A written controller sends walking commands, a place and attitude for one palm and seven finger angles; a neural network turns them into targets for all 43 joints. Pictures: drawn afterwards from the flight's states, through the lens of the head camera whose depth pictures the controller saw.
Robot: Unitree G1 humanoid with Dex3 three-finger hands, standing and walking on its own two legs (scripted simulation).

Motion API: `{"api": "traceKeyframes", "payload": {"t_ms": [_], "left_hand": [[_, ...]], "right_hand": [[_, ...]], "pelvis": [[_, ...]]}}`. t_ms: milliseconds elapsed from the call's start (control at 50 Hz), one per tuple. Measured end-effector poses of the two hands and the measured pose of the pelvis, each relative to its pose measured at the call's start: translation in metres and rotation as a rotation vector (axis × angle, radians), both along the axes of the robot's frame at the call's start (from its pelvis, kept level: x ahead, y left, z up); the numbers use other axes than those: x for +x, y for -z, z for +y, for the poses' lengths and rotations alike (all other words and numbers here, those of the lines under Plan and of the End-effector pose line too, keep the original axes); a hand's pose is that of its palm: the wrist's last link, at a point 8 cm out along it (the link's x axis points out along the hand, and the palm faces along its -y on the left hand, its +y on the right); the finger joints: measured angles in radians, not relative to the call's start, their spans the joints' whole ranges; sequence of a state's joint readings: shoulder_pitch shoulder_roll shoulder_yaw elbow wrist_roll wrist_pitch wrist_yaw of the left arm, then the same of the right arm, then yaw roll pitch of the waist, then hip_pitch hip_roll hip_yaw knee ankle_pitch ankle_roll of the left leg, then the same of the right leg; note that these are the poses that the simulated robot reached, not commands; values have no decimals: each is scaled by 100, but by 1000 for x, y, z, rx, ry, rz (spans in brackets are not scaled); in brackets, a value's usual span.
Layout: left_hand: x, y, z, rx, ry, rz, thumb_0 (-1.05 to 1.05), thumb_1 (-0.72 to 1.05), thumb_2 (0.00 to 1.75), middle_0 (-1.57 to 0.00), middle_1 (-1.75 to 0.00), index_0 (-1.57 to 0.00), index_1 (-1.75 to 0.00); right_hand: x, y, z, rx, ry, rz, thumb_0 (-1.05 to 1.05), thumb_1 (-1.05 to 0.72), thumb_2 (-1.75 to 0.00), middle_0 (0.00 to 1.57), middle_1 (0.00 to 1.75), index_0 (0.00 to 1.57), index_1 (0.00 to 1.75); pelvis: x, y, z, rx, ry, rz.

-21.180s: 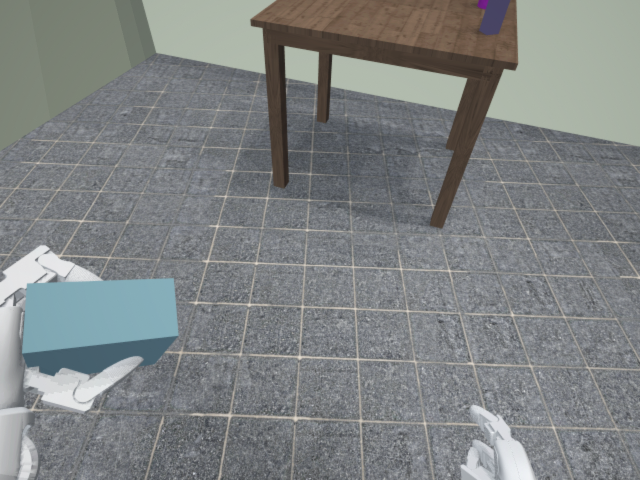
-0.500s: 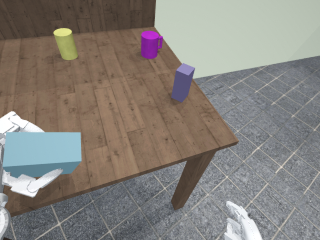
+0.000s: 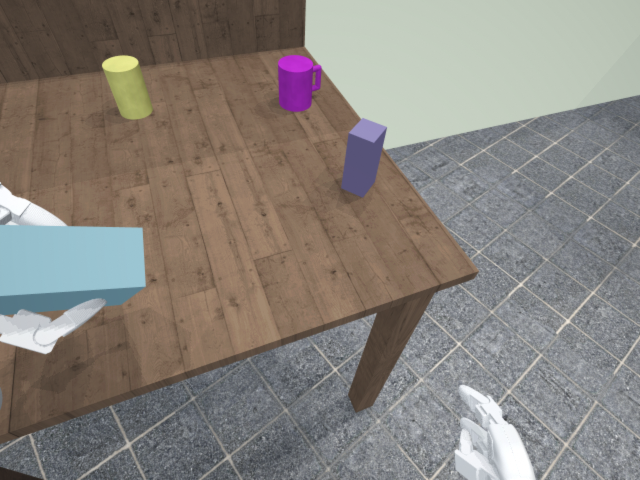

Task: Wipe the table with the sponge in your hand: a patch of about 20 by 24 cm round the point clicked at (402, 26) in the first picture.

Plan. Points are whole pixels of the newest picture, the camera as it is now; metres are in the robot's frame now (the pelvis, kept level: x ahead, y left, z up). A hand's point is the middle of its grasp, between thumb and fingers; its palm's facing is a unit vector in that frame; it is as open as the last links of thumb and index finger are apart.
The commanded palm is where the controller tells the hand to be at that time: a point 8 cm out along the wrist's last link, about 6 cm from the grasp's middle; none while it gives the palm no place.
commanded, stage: come to a stop and stand still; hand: left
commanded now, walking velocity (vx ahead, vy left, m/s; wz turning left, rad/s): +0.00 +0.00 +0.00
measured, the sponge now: (87, 272) +0.25 +0.26 +0.16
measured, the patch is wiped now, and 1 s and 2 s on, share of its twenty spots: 0.00 0.00 0.00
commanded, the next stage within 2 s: look again from close up in 0.62 s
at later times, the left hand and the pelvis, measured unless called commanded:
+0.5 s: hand (131, 247) +0.28 +0.23 +0.17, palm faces +0.33 -0.86 -0.39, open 9.8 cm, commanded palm +0.22 +0.27 +0.18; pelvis +0.06 -0.01 +0.00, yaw +0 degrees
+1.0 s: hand (107, 276) +0.25 +0.24 +0.16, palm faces +0.37 -0.85 -0.37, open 9.8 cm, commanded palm +0.19 +0.27 +0.18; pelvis +0.04 -0.01 +0.01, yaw +0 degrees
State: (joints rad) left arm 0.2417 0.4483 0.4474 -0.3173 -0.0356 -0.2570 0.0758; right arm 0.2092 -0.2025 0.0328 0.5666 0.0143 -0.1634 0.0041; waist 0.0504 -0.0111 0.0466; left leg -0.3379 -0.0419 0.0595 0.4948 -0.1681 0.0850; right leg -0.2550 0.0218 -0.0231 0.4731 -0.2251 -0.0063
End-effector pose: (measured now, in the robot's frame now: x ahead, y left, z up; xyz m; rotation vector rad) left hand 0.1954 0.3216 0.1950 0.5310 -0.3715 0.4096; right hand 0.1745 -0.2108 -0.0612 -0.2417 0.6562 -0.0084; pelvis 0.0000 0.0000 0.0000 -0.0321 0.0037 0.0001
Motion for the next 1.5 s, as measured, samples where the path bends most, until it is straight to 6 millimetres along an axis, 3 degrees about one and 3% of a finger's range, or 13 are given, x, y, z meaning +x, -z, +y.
{"api": "traceKeyframes", "payload": {"t_ms": [140,300,400,480,580,860,1060,1200,1260,1340,1380,1460,1500], "left_hand": [[6,27,-44,-64,115,134,-1,-48,103,-77,-135,-77,-135],[31,24,-32,-58,60,86,-1,-48,103,-77,-135,-77,-134],[45,12,-41,-67,81,29,-1,-48,103,-77,-135,-77,-135],[49,11,-51,-59,127,52,-1,-48,103,-77,-135,-77,-135],[46,20,-47,-62,113,114,-1,-48,103,-77,-135,-77,-135],[23,20,-44,-125,59,103,-1,-48,103,-77,-136,-77,-135],[17,24,-39,-110,47,142,-1,-47,103,-77,-136,-77,-135],[16,25,-39,-110,52,147,-1,-47,103,-76,-136,-77,-135],[31,-4,-18,95,41,60,-1,-48,103,-77,-135,-77,-135],[43,-28,2,100,-19,-63,-1,-48,103,-77,-135,-77,-135],[41,-22,-10,65,13,-39,-1,-47,103,-76,-136,-76,-135],[28,7,-52,1,163,113,-1,-47,103,-76,-136,-76,-136],[21,21,-61,-22,204,184,-1,-47,103,-76,-136,-76,-136]], "right_hand": [[-2,8,-3,41,71,14,1,-91,-90,20,30,20,30],[17,5,-14,-22,60,65,1,-91,-90,20,30,20,30],[43,-2,-21,-29,65,17,1,-91,-90,20,30,20,30],[58,-9,-23,-19,84,-19,1,-91,-90,20,30,20,30],[66,-13,-22,-18,91,-30,1,-91,-90,20,30,20,30],[44,-7,-12,-17,63,12,1,-91,-90,20,30,20,30],[23,-2,-13,-15,84,38,1,-91,-90,20,30,20,30],[21,-1,-16,-30,88,50,1,-91,-90,20,30,20,30],[22,4,-15,-61,16,77,1,-91,-90,20,30,20,30],[22,11,-15,-27,6,95,1,-91,-90,20,30,20,30],[20,10,-15,11,39,67,1,-91,-90,20,30,20,30],[15,10,-13,48,88,40,1,-91,-90,20,30,20,30],[13,10,-11,45,102,49,1,-91,-90,20,30,20,30]], "pelvis": [[19,-1,2,14,16,3],[41,-2,-10,8,-3,12],[52,-2,-9,5,1,15],[58,-2,-9,5,6,18],[60,-2,-12,9,7,15],[43,-6,-10,4,-4,-8],[35,-7,-7,5,-7,-5],[36,-7,-6,4,-12,-4],[27,-3,-10,-1,-32,7],[19,0,-9,6,-7,11],[21,1,-4,12,14,13],[29,1,3,15,29,4],[31,1,2,16,24,-2]]}}
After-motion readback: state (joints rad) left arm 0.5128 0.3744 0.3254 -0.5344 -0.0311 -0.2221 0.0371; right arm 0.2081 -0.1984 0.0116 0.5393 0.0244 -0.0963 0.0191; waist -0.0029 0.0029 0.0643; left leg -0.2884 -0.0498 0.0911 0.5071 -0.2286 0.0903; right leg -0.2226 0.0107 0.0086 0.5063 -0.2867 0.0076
